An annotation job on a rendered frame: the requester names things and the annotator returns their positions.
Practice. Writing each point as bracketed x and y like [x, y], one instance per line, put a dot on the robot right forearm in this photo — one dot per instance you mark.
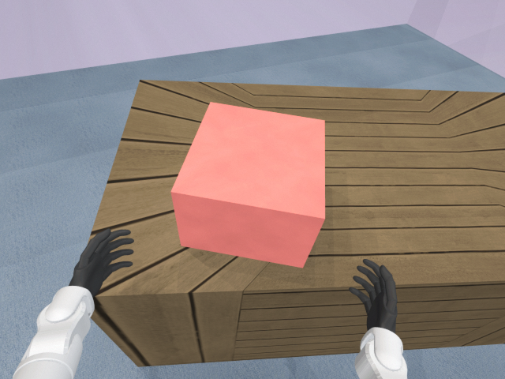
[381, 356]

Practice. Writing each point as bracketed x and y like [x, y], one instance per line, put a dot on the robot left hand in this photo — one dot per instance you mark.
[94, 264]

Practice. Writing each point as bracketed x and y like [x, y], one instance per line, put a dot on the robot left forearm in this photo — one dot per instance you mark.
[55, 350]

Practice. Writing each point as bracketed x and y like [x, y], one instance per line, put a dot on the robot right hand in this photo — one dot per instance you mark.
[381, 304]

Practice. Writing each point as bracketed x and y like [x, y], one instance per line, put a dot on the pedestal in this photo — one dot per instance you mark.
[414, 181]

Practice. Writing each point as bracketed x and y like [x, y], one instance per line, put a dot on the carton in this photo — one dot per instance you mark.
[253, 185]

